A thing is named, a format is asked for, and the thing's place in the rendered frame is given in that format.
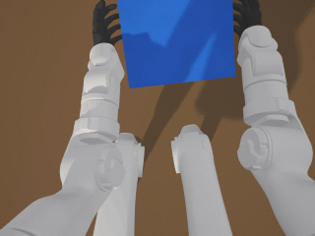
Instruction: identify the left robot hand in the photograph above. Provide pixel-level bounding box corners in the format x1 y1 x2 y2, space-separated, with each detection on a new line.
93 0 123 46

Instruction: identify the robot left thigh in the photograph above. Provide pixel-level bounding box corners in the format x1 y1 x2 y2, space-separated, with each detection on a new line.
93 139 145 236

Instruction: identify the right robot hand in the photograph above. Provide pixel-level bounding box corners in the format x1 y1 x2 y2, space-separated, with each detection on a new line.
232 0 262 39

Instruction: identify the right robot forearm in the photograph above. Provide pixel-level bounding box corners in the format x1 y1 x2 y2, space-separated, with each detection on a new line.
237 26 313 161

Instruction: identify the carton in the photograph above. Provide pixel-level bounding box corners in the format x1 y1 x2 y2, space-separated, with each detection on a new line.
117 0 235 89

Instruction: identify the left robot forearm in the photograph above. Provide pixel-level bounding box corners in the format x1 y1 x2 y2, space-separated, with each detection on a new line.
60 42 125 177

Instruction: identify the robot right shin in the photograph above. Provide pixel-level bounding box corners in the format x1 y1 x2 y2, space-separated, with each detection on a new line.
177 124 214 159

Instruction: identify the robot right upper arm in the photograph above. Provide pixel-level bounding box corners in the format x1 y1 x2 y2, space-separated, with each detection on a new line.
237 125 315 236

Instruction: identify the robot left upper arm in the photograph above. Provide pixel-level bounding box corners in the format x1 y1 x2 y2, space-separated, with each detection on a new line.
0 143 126 236

